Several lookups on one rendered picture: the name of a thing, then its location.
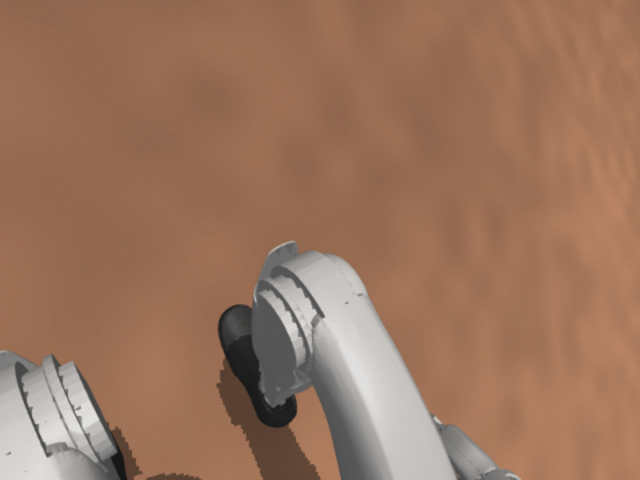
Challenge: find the right robot hand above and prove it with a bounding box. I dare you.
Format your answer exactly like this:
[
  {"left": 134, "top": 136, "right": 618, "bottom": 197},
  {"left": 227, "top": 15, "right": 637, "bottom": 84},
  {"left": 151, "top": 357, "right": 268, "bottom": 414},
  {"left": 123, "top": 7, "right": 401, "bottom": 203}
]
[{"left": 430, "top": 413, "right": 500, "bottom": 480}]

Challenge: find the right robot foot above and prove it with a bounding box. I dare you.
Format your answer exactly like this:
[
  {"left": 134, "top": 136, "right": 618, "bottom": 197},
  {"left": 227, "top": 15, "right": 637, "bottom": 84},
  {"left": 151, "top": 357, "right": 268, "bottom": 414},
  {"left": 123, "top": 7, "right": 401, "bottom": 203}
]
[{"left": 218, "top": 304, "right": 297, "bottom": 428}]

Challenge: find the left robot foot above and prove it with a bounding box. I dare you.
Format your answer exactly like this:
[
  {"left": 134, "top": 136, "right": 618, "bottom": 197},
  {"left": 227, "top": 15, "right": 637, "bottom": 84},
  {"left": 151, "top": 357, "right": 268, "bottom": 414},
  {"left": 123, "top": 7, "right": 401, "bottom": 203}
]
[{"left": 109, "top": 429, "right": 127, "bottom": 480}]

